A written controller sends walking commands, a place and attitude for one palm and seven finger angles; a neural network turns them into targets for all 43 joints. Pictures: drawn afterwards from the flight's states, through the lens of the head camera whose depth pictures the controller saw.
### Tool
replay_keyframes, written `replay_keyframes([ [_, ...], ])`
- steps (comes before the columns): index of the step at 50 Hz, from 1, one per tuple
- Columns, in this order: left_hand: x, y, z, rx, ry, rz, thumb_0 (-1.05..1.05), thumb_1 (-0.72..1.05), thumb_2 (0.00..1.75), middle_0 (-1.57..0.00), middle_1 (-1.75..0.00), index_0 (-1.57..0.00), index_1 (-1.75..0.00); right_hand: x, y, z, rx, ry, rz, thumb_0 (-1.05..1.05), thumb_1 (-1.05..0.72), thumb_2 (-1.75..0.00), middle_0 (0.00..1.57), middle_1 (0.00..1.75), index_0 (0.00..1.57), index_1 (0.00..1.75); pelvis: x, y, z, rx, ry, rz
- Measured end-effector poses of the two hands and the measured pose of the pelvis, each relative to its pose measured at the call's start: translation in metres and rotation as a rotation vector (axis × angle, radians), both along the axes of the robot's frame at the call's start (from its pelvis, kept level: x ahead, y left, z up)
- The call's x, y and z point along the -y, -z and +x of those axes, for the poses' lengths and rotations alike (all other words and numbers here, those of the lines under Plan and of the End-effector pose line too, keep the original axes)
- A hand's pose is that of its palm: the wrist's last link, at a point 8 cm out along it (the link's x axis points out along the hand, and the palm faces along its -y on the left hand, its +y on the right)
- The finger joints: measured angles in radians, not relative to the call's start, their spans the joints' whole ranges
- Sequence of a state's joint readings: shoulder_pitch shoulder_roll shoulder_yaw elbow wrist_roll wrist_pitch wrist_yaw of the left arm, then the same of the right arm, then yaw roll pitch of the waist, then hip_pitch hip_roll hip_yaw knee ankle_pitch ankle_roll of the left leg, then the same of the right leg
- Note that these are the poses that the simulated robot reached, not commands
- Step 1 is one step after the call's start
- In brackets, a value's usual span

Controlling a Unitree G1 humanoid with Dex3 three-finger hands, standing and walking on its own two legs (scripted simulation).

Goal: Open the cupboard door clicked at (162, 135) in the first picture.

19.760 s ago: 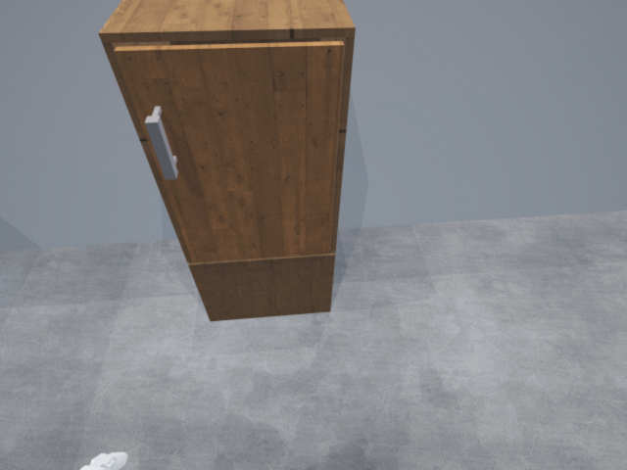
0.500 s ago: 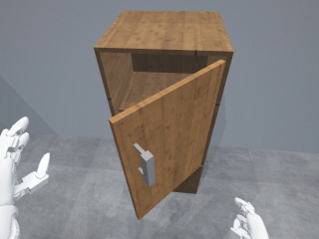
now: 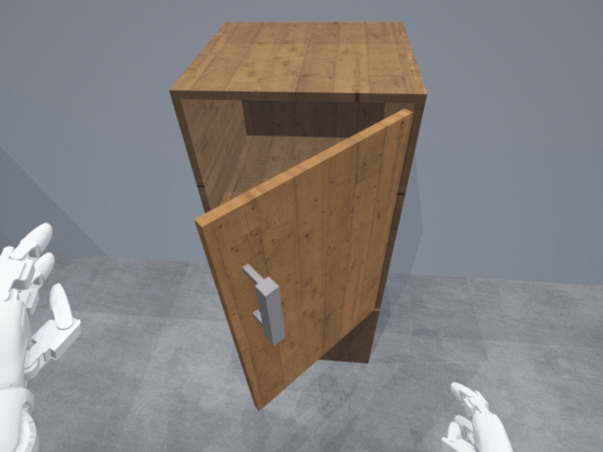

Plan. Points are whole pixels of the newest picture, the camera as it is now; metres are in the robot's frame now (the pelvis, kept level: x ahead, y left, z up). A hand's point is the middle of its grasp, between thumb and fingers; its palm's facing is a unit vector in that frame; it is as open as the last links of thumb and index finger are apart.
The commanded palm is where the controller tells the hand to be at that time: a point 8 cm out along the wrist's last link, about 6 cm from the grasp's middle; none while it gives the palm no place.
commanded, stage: step back with the hand held close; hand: left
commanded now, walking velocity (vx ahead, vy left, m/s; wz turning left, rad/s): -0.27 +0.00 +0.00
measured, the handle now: (262, 304) +0.31 +0.11 +0.02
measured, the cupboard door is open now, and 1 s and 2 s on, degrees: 47 47 47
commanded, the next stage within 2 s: stop stepping back and stand still in 1.12 s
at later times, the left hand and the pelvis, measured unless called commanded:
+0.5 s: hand (24, 365) +0.14 +0.29 +0.14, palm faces +0.37 -0.79 -0.50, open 7.4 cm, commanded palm +0.08 +0.33 +0.17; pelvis -0.06 +0.03 -0.01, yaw -1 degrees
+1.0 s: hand out of the picture +0.05 +0.32 +0.17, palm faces +0.50 -0.74 -0.45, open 7.4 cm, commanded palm -0.02 +0.35 +0.17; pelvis -0.15 +0.04 -0.02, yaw +3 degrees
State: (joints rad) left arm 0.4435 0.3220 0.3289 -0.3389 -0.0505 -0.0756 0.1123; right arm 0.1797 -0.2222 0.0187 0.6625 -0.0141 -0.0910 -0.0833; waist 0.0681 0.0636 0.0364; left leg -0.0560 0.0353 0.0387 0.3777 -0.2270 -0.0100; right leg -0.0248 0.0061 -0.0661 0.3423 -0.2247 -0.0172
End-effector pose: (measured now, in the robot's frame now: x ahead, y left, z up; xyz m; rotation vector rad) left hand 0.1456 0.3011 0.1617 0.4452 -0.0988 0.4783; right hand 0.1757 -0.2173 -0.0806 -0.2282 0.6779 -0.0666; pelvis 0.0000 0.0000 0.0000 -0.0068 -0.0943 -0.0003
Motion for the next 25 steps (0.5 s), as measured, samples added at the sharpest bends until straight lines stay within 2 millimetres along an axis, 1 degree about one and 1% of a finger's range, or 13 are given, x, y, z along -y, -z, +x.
replay_keyframes([
  [2,0.0,-0.003,0.0,0.008,0.005,0.008,0.02,0.89,0.89,-0.21,-0.3,-0.21,-0.31,0.0,-0.001,-0.001,0.001,0.001,0.001,0.02,-0.9,-0.9,0.2,0.3,0.2,0.3,0.0,0.0,-0.002,-0.006,-0.002,-0.002],
  [6,-0.003,-0.014,0.0,0.025,0.029,0.078,0.02,0.89,0.89,-0.21,-0.3,-0.21,-0.31,0.003,-0.002,-0.005,-0.014,0.016,-0.005,0.02,-0.9,-0.9,0.2,0.3,0.2,0.3,-0.001,0.001,-0.008,-0.045,-0.009,-0.013],
  [8,-0.004,-0.013,0.0,0.005,0.049,0.096,0.02,0.89,0.89,-0.21,-0.3,-0.21,-0.3,0.005,-0.002,-0.009,-0.025,0.032,-0.011,0.02,-0.9,-0.9,0.2,0.3,0.2,0.3,-0.004,0.001,-0.012,-0.063,-0.005,-0.014],
  [12,-0.004,-0.003,-0.004,-0.069,0.092,0.097,0.02,0.89,0.89,-0.21,-0.3,-0.21,-0.3,0.008,0.0,-0.019,-0.048,0.076,-0.022,0.02,-0.9,-0.9,0.2,0.3,0.2,0.3,-0.011,0.002,-0.02,-0.088,0.006,-0.011],
  [17,-0.012,0.004,-0.015,-0.105,0.12,0.103,0.02,0.89,0.89,-0.21,-0.3,-0.21,-0.31,0.006,0.0,-0.037,-0.074,0.119,-0.04,0.02,-0.91,-0.9,0.2,0.3,0.2,0.3,-0.02,0.004,-0.032,-0.096,0.014,-0.008],
  [25,-0.029,-0.003,-0.04,-0.004,0.123,0.134,0.02,0.89,0.89,-0.21,-0.3,-0.21,-0.31,-0.011,-0.006,-0.066,-0.056,0.108,-0.067,0.02,-0.9,-0.9,0.2,0.3,0.2,0.3,-0.032,0.009,-0.061,-0.086,0.012,-0.009],
])
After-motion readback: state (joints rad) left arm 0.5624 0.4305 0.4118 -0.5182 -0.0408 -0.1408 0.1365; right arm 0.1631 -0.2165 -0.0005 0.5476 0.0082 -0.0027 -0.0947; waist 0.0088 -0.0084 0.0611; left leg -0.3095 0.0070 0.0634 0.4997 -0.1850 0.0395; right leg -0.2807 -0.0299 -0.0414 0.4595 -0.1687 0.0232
